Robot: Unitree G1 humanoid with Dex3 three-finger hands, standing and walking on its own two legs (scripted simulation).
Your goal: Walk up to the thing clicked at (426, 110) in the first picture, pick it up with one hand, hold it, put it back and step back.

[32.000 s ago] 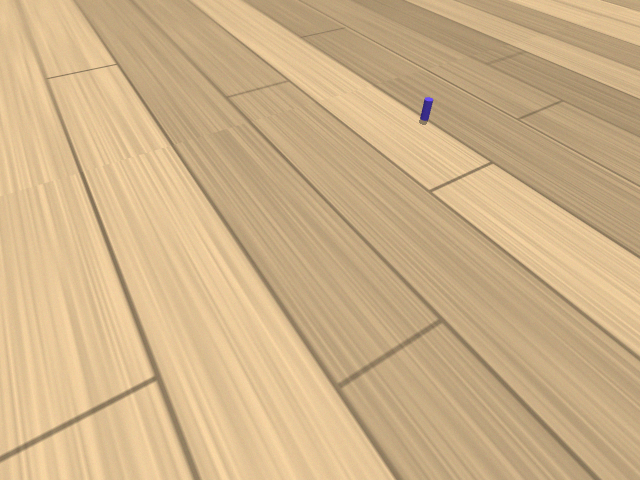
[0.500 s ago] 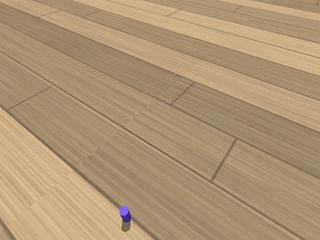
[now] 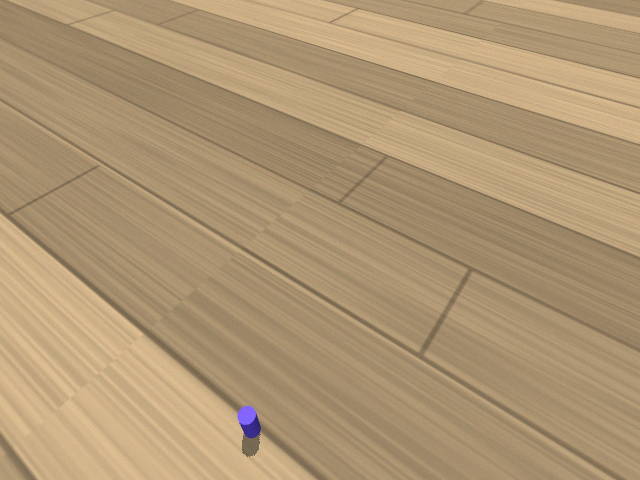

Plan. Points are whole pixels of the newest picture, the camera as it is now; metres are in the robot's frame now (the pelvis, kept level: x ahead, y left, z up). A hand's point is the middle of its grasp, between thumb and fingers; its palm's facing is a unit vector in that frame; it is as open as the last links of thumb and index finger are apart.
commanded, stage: step back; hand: left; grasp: from above
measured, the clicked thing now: (249, 422) +0.43 +0.21 -0.72
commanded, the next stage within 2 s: none
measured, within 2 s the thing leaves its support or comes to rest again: neither
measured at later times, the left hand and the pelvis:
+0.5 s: hand out of the picture +0.05 +0.29 -0.18, palm faces -0.02 -0.92 -0.38, open 7.4 cm; pelvis -0.10 +0.03 -0.03, yaw +1 degrees
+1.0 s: hand out of the picture -0.09 +0.26 -0.15, palm faces -0.08 -0.91 -0.41, open 7.4 cm; pelvis -0.21 +0.01 -0.02, yaw -4 degrees
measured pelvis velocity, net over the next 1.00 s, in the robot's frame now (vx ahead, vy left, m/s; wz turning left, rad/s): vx -0.21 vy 0.01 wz -0.08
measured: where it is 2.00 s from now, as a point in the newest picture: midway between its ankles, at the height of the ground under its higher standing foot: outside the picture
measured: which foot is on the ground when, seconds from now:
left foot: down 0.00-0.22, up 0.24-0.42, down 0.44-0.86, up 0.88-1.00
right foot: down 0.00-0.44, up 0.46-0.82, down 0.84-1.00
